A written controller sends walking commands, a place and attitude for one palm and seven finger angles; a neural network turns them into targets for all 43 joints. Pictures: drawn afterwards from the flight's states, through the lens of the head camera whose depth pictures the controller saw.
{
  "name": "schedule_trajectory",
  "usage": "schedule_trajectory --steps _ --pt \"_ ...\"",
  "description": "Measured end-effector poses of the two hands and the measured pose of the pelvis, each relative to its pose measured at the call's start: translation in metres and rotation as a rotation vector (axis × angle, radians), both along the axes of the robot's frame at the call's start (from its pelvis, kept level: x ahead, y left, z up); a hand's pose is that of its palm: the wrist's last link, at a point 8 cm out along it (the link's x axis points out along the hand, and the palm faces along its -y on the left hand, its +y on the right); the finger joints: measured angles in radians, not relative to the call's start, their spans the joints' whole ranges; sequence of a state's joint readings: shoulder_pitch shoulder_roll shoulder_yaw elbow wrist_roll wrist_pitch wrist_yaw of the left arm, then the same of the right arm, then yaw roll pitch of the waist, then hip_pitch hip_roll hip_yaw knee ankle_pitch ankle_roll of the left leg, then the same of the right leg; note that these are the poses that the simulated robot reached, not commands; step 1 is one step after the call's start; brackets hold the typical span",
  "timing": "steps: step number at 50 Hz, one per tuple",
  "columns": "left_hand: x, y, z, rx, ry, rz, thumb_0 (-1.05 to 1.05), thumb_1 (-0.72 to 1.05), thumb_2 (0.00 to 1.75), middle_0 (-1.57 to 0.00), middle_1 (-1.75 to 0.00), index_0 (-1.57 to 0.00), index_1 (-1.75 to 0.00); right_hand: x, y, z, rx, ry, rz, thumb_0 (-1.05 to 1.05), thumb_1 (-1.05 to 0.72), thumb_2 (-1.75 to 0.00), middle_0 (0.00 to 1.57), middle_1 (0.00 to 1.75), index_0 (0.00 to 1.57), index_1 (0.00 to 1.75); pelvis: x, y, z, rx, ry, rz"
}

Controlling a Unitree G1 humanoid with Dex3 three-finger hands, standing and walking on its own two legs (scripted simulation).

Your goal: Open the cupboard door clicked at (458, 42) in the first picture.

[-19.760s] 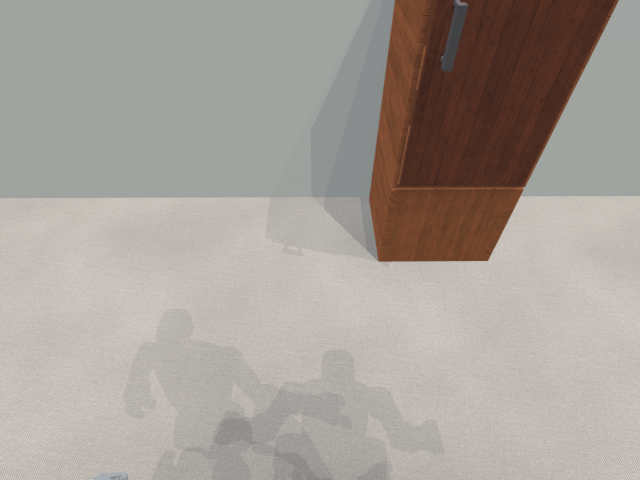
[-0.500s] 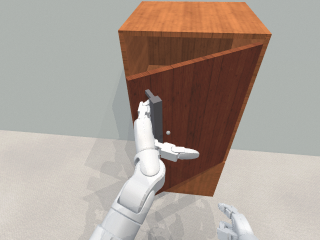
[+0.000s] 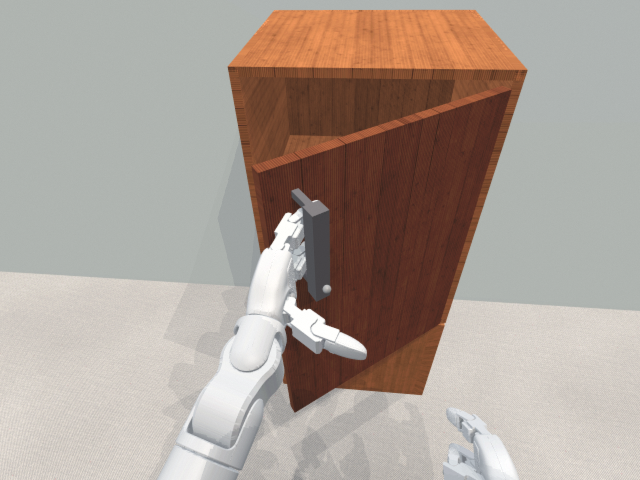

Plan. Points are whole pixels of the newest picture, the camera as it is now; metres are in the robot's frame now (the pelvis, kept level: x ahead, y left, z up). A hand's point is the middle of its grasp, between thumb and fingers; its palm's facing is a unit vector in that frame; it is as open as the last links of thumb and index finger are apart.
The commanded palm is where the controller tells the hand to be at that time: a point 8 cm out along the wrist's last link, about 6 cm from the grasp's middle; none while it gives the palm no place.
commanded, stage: slide the hand sideways off the handle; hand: left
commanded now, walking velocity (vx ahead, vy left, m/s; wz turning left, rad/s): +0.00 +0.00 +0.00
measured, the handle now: (309, 245) +0.36 +0.05 +0.14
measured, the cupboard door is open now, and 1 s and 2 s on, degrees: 37 38 38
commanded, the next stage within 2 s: draw the hand back to the body in 0.78 s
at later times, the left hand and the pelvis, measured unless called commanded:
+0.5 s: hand (276, 322) +0.25 +0.07 +0.14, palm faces -0.05 -1.00 -0.03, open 16.3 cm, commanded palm +0.21 +0.13 +0.14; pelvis +0.02 -0.02 +0.00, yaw +0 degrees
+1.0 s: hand (229, 343) +0.22 +0.11 +0.14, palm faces -0.04 -1.00 -0.05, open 16.3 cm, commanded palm +0.19 +0.17 +0.14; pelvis +0.02 -0.01 +0.00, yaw +1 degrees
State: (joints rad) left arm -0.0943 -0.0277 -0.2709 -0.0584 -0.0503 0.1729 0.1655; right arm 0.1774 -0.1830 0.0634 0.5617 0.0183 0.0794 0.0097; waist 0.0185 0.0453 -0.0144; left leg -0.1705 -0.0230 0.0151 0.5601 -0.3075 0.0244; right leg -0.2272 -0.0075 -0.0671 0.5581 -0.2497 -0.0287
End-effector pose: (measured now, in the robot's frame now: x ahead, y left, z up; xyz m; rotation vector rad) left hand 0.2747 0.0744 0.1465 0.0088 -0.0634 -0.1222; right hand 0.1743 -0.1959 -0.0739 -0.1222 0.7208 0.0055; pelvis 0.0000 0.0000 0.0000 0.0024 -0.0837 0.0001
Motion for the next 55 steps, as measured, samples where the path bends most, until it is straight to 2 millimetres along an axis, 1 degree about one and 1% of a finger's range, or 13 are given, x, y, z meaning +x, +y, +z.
schedule_trajectory --steps 4,10,19,26,32,41,49,55 --pt "-0.003 0.001 -0.001 0.000 0.007 -0.007 -0.02 -0.50 0.30 -0.18 -0.36 -0.15 -0.34 0.005 -0.002 0.005 -0.003 -0.011 -0.004 0.01 -0.91 -0.90 0.20 0.30 0.20 0.30 0.002 -0.004 0.001 -0.001 -0.001 -0.009" --pt "-0.013 0.012 -0.005 -0.002 0.025 0.006 -0.02 -0.50 0.30 -0.18 -0.33 -0.16 -0.32 0.018 -0.007 0.012 -0.011 -0.032 -0.002 0.01 -0.91 -0.90 0.20 0.30 0.20 0.30 0.008 -0.009 0.003 -0.004 0.002 -0.013" --pt "-0.035 0.035 -0.005 0.006 0.014 0.051 -0.02 -0.50 0.30 -0.19 -0.32 -0.16 -0.31 0.038 -0.013 0.020 -0.019 -0.083 0.016 0.01 -0.91 -0.90 0.20 0.30 0.20 0.30 0.018 -0.013 0.003 -0.005 0.008 -0.007" --pt "-0.049 0.053 -0.006 0.020 0.013 0.075 -0.02 -0.50 0.30 -0.17 -0.31 -0.16 -0.31 0.046 -0.014 0.022 -0.026 -0.118 0.030 0.01 -0.91 -0.90 0.20 0.30 0.20 0.30 0.023 -0.016 0.002 -0.007 0.011 0.002" --pt "-0.058 0.070 -0.008 0.030 0.018 0.089 -0.02 -0.50 0.30 -0.16 -0.30 -0.16 -0.30 0.045 -0.015 0.021 -0.031 -0.144 0.031 0.01 -0.91 -0.90 0.20 0.30 0.20 0.30 0.025 -0.017 0.001 -0.009 0.015 0.006" --pt "-0.076 0.086 -0.008 0.031 0.012 0.087 -0.02 -0.50 0.30 -0.15 -0.30 -0.15 -0.30 0.036 -0.019 0.018 -0.043 -0.172 0.023 0.01 -0.91 -0.90 0.20 0.30 0.20 0.30 0.024 -0.014 -0.001 -0.011 0.022 0.010" --pt "-0.075 0.092 -0.008 0.032 -0.004 0.078 -0.02 -0.51 0.30 -0.15 -0.30 -0.15 -0.30 0.027 -0.018 0.016 -0.057 -0.192 0.015 0.01 -0.91 -0.90 0.20 0.30 0.20 0.30 0.019 -0.010 -0.003 -0.014 0.026 0.011" --pt "-0.076 0.111 -0.004 0.050 -0.007 0.100 -0.02 -0.50 0.30 -0.16 -0.30 -0.16 -0.30 0.023 -0.015 0.017 -0.053 -0.199 0.005 0.01 -0.91 -0.90 0.20 0.30 0.20 0.30 0.018 -0.008 -0.002 -0.015 0.023 0.006"
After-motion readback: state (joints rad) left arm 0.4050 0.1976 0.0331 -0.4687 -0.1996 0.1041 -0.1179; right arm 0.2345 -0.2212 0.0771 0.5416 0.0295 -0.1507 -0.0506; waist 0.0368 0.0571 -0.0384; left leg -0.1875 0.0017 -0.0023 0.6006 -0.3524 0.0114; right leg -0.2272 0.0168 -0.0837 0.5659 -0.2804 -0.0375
